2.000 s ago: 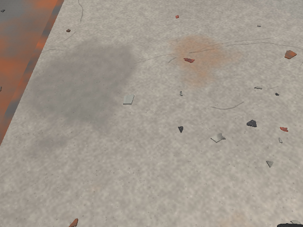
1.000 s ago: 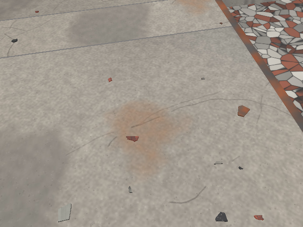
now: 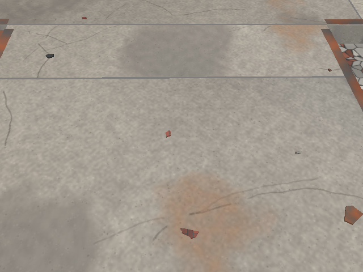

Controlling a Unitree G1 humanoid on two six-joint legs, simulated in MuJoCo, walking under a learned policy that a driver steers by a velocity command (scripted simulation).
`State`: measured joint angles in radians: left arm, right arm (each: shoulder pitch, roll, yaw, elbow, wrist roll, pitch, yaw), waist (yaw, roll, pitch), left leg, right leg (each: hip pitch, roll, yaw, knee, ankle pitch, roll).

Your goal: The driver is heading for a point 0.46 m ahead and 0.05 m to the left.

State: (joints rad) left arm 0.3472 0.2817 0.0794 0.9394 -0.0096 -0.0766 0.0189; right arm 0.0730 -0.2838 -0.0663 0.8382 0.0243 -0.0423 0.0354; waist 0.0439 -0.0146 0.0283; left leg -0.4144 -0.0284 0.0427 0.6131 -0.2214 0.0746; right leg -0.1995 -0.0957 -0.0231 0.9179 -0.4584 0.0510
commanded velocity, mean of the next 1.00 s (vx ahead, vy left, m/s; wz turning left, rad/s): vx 0.30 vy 0.00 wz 0.31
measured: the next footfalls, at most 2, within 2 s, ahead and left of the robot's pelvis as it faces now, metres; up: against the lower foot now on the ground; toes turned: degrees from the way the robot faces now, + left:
right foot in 0.42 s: +0.43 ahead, -0.08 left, +0.00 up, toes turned +16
left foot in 0.80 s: +0.44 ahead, +0.18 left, +0.00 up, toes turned +16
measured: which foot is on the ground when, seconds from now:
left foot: down 0.00-0.44, up 0.46-0.78, down 0.80-1.00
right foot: up 0.00-0.40, down 0.42-1.00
